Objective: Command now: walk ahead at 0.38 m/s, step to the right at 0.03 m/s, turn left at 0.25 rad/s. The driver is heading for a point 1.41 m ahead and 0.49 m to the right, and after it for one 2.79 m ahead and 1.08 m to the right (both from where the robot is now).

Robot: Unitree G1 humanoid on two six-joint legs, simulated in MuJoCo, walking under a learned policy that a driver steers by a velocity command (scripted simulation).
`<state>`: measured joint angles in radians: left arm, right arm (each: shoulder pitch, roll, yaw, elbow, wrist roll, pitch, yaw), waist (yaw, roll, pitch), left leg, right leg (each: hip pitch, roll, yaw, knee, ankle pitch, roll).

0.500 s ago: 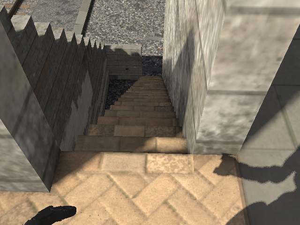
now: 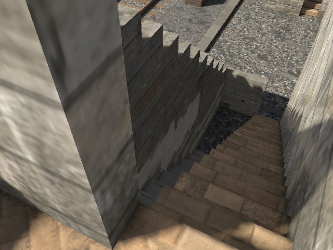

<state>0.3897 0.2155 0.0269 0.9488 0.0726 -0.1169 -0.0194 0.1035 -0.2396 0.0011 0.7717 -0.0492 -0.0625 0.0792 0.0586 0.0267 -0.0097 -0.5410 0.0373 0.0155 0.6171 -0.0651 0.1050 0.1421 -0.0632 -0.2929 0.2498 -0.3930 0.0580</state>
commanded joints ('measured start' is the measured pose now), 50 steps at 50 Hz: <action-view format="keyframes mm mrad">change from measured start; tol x64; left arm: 1 48 180 42 -12 -15 -8 15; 50 -156 96 19 -270 5 57 -4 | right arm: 1 111 -186 -75 -55 35 -47 -18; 50 187 -58 -23 -21 5 -73 -88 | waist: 1 -131 -39 -137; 50 -98 84 7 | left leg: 1 506 -56 14 -47 329 100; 4 839 330 -415 -108 1235 339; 11 99 189 74 -431 539 207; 24 602 83 267 44 237 -5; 26 29 -88 43 214 -617 -155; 45 671 569 -558 -400 559 415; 46 681 467 -495 -468 -474 183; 50 501 212 -219 -444 -434 57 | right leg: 1 -238 -109 -8 395 864 -128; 5 -800 -36 246 1145 -544 -1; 23 -599 -19 201 299 232 -121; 25 -307 -167 500 247 1155 -201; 42 -361 -147 648 162 408 -333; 50 -1132 77 448 1097 212 -43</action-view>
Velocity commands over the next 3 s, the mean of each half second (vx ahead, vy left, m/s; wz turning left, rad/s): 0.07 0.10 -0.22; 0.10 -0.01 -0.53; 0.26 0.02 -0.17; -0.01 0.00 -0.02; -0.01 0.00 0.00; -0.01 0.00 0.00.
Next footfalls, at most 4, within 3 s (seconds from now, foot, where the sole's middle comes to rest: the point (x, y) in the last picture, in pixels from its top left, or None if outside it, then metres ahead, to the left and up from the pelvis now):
0.48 right None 0.16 -0.10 -0.76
0.86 left None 0.20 0.14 -0.76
1.32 right None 0.32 -0.24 -0.76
1.54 left None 0.32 0.06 -0.76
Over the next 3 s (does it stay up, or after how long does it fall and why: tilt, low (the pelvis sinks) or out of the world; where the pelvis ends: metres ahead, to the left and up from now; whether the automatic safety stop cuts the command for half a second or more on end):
stays up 0.31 -0.03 0.01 its command is cut before an obstacle after 0.0 s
